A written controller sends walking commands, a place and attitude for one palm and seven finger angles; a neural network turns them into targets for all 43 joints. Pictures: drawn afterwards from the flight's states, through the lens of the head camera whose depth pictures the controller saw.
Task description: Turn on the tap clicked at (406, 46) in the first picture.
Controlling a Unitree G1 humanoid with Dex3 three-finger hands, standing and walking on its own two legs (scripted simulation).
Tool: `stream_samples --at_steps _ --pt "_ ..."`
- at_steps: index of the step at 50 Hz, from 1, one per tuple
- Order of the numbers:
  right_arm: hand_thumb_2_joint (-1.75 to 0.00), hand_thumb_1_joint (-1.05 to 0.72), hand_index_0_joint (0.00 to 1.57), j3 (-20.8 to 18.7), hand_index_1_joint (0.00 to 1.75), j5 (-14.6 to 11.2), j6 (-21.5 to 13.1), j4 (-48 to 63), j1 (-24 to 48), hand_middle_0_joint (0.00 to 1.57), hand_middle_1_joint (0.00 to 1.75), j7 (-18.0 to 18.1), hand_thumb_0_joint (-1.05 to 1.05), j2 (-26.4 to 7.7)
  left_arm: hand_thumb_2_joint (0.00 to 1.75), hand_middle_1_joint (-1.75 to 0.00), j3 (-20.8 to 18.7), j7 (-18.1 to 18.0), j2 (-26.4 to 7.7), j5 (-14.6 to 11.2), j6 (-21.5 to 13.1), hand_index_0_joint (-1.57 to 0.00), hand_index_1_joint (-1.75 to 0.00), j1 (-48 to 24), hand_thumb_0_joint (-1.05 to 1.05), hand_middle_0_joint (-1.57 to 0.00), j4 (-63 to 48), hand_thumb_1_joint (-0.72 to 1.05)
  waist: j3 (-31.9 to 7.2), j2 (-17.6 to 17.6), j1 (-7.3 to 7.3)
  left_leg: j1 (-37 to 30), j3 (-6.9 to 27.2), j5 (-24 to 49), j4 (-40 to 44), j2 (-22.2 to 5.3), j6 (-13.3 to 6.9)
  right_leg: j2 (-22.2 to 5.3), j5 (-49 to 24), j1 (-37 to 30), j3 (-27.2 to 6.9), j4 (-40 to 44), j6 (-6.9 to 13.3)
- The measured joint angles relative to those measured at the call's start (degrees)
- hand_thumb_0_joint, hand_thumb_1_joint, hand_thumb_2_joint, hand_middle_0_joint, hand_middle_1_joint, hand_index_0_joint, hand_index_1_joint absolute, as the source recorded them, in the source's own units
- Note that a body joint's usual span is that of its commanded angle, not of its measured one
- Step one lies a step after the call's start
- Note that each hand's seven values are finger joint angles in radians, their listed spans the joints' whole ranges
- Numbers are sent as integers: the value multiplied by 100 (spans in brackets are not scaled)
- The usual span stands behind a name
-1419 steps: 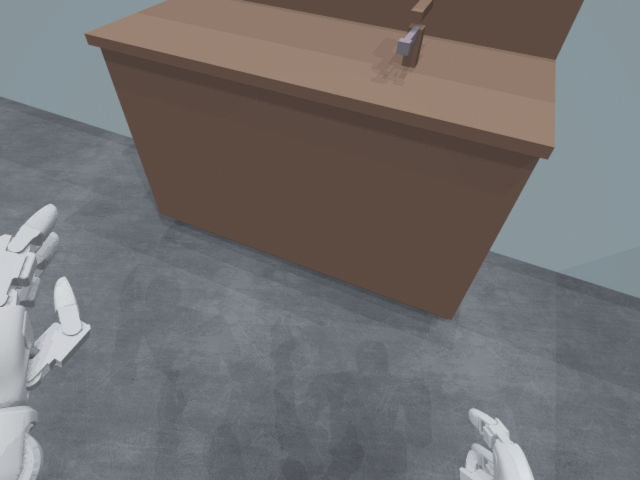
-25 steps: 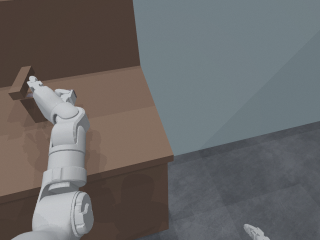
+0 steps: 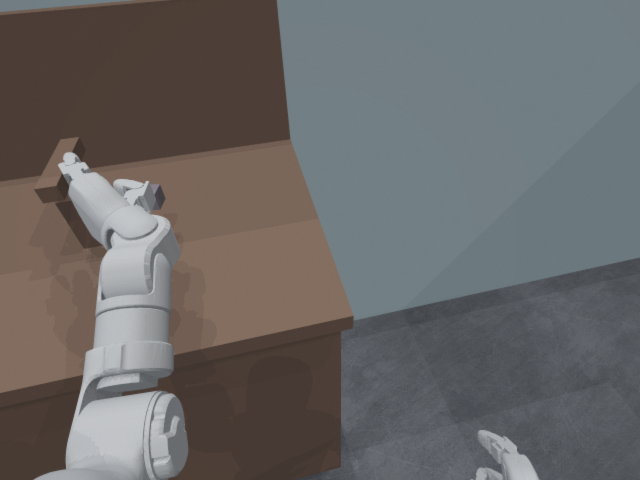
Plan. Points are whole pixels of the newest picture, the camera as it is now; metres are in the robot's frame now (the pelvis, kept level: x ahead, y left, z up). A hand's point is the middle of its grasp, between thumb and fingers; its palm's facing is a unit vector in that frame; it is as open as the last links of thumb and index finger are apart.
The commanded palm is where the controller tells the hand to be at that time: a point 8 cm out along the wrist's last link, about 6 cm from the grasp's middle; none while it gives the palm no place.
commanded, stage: lift the hand up off the lever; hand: left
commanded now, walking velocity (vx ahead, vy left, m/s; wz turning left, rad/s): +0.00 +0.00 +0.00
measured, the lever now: (152, 197) +0.46 +0.31 +0.13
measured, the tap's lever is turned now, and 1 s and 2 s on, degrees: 77 77 77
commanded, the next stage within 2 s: draw the hand back beside the body in 0.06 s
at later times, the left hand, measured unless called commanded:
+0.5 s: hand (140, 249) +0.32 +0.25 +0.17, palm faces +0.42 -0.89 -0.19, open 7.8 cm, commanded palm +0.28 +0.27 +0.20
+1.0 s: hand (101, 299) +0.24 +0.25 +0.17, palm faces +0.34 -0.90 -0.28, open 7.6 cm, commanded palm +0.20 +0.29 +0.18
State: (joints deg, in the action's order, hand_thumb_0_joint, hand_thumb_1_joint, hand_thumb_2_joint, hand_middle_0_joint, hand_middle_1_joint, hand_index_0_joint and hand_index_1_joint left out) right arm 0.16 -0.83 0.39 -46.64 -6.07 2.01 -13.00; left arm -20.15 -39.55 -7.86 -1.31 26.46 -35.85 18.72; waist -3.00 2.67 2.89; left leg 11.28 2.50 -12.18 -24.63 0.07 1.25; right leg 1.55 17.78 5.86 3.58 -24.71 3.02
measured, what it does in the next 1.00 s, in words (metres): stands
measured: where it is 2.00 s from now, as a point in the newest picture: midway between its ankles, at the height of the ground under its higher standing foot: outside the picture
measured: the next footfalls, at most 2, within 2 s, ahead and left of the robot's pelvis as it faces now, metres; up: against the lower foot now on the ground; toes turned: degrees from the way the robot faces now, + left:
none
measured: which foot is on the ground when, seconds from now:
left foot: down 0.00-1.00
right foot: down 0.00-1.00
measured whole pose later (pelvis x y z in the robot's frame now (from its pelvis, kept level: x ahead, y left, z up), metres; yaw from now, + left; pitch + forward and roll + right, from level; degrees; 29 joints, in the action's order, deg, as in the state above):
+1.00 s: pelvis -0.02 +0.02 +0.01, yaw -4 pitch -6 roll +0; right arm 1.0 -0.2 -1.7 -38.3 -10.2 3.1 -12.0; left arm -15.1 -5.5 -19.0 -5.5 -4.0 10.9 -10.0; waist 1.7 3.7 2.1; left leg 4.7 -1.1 -9.5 -20.4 -0.8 -0.3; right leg 2.1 12.1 -0.8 -0.1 -17.5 1.5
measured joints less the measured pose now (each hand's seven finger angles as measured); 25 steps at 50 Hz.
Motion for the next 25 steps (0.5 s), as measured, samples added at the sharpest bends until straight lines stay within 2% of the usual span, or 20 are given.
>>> stream_samples --at_steps 9,10,13,15,17,19,20,23,25 --pt "-90 -90 21 -10 30 22 20 59 67 20 30 -6 1 30 90 -15 33 -49 117 -61 -36 -15 -15 -55 2 -15 30 90 -54 36 -33 19 -38 32 48 -2 4 -4 -16 60 -37 -9 -2" --pt "-90 -90 21 10 30 27 60 82 61 20 30 8 1 34 90 -15 105 115 90 19 -14 -15 -15 21 2 -15 -45 90 -46 33 -45 -10 -54 33 64 3 1 -10 -9 50 -51 -24 -2" --pt "-90 -90 21 56 30 -15 261 259 -10 20 30 144 1 56 90 -15 323 1116 -93 28 -84 -15 -15 509 2 -15 -563 90 21 22 -80 -206 -146 45 166 -12 -17 -4 -10 -71 -145 -8 1" --pt "-90 -90 21 89 30 -71 371 385 -91 20 30 252 1 52 90 -15 413 1808 -259 -93 -148 -15 -16 916 2 -15 -940 90 39 20 -111 -350 -216 52 244 -38 -22 17 -35 -179 -217 48 1" --pt "-90 -90 21 120 30 -143 449 483 -173 20 30 339 1 31 90 -15 408 2399 -424 -332 -156 -15 -16 1313 2 -15 -1245 90 33 13 -133 -467 -279 51 297 -74 -14 49 -62 -273 -282 106 8" --pt "-90 -90 21 143 30 -212 482 548 -237 20 30 396 1 -1 90 -16 296 2697 -527 -611 -41 -16 -16 1693 2 -15 -1529 90 19 4 -143 -554 -331 45 325 -111 1 83 -89 -349 -336 154 19" --pt "-90 -90 21 138 30 -187 466 571 -246 20 30 373 1 -16 90 -16 258 2804 -619 -671 -149 -16 -17 1921 2 -16 -1609 89 27 4 -176 -574 -340 40 317 -130 4 101 -104 -379 -346 177 18" --pt "-90 -90 21 83 30 -113 321 687 -280 20 30 251 1 -76 90 -17 176 3079 -1027 -671 -900 -16 -17 2658 2 -16 -1594 89 116 13 -261 -549 -348 32 258 -181 9 151 -154 -387 -357 207 25" --pt "-90 -90 20 24 30 -89 174 745 -347 20 30 214 1 -141 90 -17 115 3142 -1204 -611 -1311 -17 -18 3026 2 -17 -1621 89 232 26 -231 -525 -330 49 232 -203 15 173 -204 -400 -341 249 29"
